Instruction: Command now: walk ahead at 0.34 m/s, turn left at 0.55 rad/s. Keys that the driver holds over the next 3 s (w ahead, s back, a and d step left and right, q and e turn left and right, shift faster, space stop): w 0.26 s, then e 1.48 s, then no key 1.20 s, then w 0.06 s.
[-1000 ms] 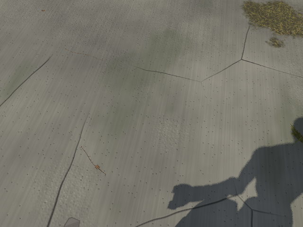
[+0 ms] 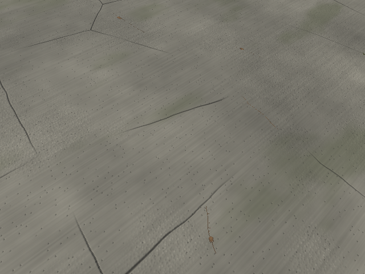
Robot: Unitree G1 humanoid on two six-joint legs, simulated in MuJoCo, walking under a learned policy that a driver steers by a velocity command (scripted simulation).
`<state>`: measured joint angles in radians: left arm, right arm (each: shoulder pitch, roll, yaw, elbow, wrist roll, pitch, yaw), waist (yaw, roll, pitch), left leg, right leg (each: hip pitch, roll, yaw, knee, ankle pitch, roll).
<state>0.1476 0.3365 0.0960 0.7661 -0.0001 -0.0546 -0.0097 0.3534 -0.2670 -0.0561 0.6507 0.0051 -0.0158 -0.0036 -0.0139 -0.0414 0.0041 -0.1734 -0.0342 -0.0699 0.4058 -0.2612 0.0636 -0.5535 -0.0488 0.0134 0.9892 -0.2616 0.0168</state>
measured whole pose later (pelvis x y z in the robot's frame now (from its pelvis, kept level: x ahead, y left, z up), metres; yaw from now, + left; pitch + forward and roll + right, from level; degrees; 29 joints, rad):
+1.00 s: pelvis +0.31 -0.02 -0.01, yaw -16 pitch +2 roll +0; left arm 0.18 0.35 0.08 0.70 -0.03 0.06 0.02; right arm 0.14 -0.26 -0.06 0.66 -0.02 0.00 -0.04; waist 0.00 -0.04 0.06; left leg -0.28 0.03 0.03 0.44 -0.19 0.00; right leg -0.50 0.00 0.04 1.03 -0.44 0.11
